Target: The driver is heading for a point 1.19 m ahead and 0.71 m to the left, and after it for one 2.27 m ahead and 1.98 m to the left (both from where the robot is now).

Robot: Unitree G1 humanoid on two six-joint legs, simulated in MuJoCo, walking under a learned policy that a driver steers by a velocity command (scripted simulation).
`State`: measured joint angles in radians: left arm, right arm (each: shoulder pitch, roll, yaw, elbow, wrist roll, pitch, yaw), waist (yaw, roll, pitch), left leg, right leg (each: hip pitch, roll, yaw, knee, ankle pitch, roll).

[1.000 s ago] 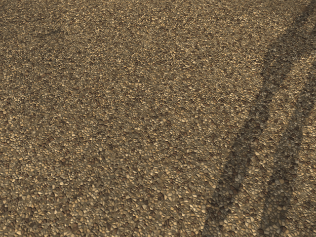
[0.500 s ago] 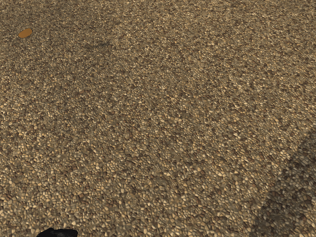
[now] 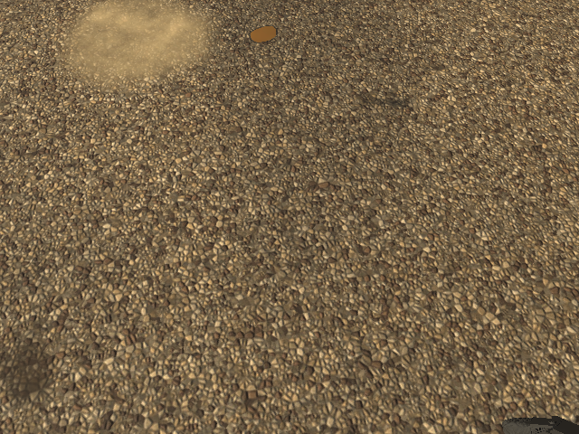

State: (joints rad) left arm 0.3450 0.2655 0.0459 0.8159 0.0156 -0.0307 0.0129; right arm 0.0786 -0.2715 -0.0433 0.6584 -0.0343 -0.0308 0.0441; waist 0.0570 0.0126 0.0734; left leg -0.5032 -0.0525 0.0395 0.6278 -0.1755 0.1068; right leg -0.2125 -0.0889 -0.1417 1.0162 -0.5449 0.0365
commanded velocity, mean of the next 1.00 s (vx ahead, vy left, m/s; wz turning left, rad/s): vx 0.15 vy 0.00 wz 0.60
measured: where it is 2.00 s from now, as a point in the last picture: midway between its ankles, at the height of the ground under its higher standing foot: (101, 378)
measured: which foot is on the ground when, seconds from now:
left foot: down 0.00-0.54, up 0.56-1.00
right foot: up 0.00-0.52, down 0.54-1.00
